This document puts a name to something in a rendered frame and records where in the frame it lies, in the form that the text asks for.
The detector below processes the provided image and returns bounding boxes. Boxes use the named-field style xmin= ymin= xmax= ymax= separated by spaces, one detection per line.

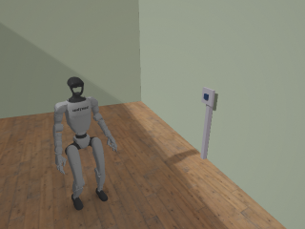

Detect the robot left foot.
xmin=95 ymin=188 xmax=108 ymax=201

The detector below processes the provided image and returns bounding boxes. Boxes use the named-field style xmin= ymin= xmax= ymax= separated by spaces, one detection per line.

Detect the right robot upper arm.
xmin=53 ymin=101 xmax=67 ymax=132

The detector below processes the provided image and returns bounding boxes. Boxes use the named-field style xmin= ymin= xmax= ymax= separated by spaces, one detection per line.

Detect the robot right hand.
xmin=55 ymin=155 xmax=67 ymax=174

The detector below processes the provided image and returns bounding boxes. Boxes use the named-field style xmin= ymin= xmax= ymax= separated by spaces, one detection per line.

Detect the robot left forearm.
xmin=97 ymin=117 xmax=112 ymax=137

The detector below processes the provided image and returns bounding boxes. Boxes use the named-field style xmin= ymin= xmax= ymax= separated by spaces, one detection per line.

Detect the button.
xmin=203 ymin=94 xmax=209 ymax=100

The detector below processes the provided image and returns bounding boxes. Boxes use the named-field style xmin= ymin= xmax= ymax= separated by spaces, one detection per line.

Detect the robot left hand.
xmin=107 ymin=136 xmax=117 ymax=152

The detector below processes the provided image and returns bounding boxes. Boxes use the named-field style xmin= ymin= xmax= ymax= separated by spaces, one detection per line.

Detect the left robot upper arm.
xmin=87 ymin=96 xmax=102 ymax=121

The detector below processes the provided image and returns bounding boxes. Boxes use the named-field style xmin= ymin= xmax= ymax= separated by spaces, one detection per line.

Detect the robot right forearm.
xmin=52 ymin=125 xmax=63 ymax=156

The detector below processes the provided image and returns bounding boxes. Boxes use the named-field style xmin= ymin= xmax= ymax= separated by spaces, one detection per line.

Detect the panel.
xmin=200 ymin=87 xmax=215 ymax=159

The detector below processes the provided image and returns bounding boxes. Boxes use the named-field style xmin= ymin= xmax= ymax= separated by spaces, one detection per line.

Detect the robot left thigh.
xmin=90 ymin=136 xmax=105 ymax=176

